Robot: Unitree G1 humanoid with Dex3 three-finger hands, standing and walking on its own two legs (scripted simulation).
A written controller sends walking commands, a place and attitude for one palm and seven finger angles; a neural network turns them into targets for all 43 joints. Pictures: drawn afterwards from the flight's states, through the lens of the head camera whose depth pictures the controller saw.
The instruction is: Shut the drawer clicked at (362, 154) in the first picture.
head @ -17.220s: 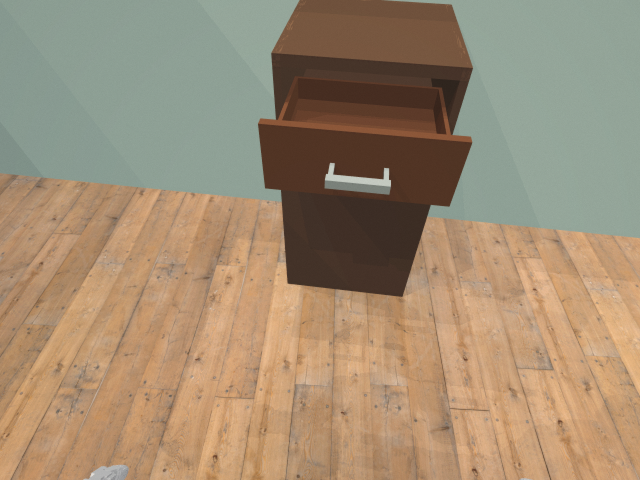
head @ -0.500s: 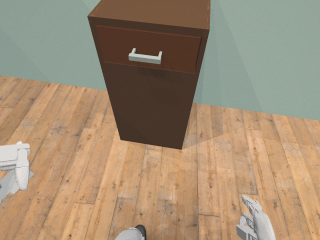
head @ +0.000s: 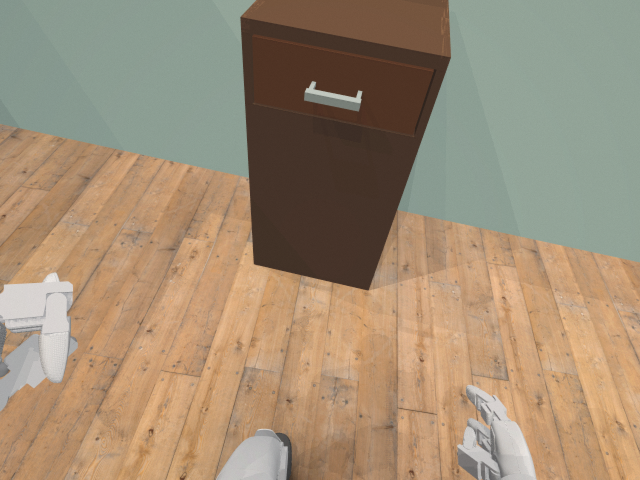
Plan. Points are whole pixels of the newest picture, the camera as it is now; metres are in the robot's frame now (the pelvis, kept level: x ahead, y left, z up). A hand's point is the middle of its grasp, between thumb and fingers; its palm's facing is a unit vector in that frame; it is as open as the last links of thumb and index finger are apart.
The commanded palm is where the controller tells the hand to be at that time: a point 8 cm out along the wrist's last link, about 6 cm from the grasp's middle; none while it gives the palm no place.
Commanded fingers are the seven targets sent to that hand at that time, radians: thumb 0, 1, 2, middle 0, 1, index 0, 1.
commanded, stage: stop stepping back and stand still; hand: left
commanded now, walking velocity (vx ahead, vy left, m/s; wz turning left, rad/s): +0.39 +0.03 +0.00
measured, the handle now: (334, 95) +0.88 +0.08 +0.02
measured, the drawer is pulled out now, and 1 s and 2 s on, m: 0.00 0.00 0.00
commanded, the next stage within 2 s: let the arm hang, fingers relaxed in 1.16 s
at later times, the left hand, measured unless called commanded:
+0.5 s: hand out of the picture +0.11 +0.25 +0.21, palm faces +0.31 -0.83 -0.46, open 3.3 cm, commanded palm +0.07 +0.29 +0.20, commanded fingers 0.00 0.90 0.90 -1.40 -1.60 -1.40 -1.60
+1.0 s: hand out of the picture +0.12 +0.26 +0.19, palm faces +0.32 -0.81 -0.50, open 3.3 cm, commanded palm +0.07 +0.30 +0.20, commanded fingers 0.00 0.90 0.90 -1.40 -1.60 -1.40 -1.60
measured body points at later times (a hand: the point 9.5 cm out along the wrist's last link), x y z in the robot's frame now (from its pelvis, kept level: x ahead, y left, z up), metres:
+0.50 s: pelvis -0.09 +0.02 +0.02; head -0.11 +0.05 +0.47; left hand +0.08 +0.29 +0.24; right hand +0.02 -0.24 -0.06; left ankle -0.03 +0.17 -0.66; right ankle -0.09 -0.04 -0.71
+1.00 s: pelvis -0.08 +0.03 +0.02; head -0.07 +0.02 +0.46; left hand +0.10 +0.30 +0.21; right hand +0.05 -0.21 -0.08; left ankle -0.06 +0.15 -0.72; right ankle -0.09 -0.04 -0.71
